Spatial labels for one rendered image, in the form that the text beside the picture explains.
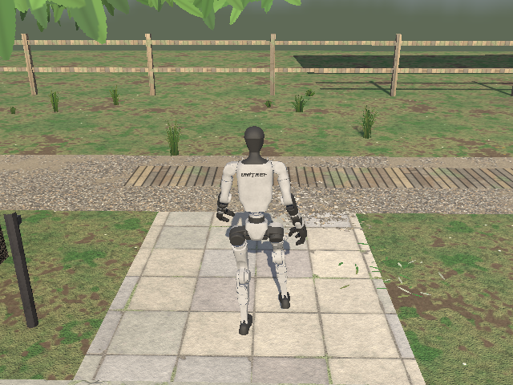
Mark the right robot thigh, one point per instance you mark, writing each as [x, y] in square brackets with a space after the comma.
[276, 238]

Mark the robot right hand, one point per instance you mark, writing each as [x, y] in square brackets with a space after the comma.
[302, 233]

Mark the right robot forearm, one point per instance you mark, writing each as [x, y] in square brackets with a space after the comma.
[294, 214]

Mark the right robot upper arm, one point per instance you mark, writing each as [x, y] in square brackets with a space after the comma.
[283, 181]

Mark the robot left hand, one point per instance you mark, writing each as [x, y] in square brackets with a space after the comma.
[228, 212]

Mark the robot torso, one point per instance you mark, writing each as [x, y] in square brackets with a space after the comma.
[255, 188]

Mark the left robot upper arm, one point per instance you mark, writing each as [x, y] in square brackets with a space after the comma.
[226, 182]

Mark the left robot forearm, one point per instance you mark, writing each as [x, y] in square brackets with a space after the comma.
[221, 207]

